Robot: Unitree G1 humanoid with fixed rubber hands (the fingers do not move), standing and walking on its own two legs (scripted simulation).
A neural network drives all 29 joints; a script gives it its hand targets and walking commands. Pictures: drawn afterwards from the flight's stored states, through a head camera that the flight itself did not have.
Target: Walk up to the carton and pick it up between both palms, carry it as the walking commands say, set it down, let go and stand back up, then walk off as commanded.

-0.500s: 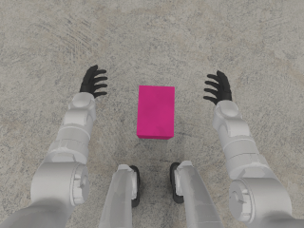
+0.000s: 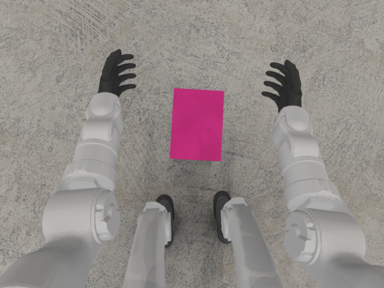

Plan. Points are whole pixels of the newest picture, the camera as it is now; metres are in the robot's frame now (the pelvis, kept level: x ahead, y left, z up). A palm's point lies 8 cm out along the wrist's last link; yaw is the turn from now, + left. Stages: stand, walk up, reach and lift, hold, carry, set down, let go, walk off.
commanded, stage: reach and lift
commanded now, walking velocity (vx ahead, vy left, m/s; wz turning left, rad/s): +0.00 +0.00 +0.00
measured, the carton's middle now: (195, 129) +0.45 -0.02 -0.52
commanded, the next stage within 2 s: none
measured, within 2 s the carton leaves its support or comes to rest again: neither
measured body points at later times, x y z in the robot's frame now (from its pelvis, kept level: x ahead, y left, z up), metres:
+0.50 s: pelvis -0.03 +0.00 -0.15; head +0.30 +0.02 +0.16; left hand +0.50 +0.16 -0.30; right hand +0.46 -0.18 -0.29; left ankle +0.06 +0.11 -0.60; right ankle +0.07 -0.13 -0.60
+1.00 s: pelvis -0.05 +0.00 -0.24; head +0.31 +0.01 +0.02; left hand +0.49 +0.16 -0.44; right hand +0.46 -0.17 -0.43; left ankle +0.06 +0.11 -0.60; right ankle +0.06 -0.13 -0.60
